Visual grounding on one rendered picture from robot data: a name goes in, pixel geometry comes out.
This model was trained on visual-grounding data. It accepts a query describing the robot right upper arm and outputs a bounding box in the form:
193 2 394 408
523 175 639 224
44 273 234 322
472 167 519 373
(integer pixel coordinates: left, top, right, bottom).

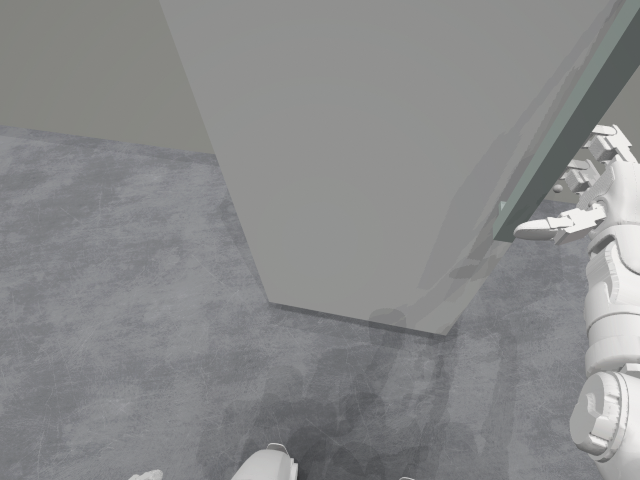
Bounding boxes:
570 371 640 480

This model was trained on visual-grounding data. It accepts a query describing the handle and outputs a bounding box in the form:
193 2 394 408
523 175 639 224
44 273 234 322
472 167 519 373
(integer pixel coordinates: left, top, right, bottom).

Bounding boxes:
493 0 640 243

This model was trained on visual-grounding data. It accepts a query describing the fridge door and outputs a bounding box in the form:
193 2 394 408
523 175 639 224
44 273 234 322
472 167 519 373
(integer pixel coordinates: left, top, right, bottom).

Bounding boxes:
159 0 640 336

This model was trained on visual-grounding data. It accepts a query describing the right robot hand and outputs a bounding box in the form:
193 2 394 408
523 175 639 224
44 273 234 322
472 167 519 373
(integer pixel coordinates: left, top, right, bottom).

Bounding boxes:
513 125 640 246

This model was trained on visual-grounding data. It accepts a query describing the right robot forearm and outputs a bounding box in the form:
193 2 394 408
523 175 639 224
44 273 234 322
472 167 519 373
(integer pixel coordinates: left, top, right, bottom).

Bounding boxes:
583 225 640 380

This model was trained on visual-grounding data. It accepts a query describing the robot left thigh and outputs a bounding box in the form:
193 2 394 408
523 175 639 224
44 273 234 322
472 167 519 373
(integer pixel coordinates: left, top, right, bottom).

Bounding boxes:
231 449 298 480

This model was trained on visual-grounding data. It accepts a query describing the left robot shin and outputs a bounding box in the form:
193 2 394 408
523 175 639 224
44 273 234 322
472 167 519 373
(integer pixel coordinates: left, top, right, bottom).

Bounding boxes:
266 443 290 457

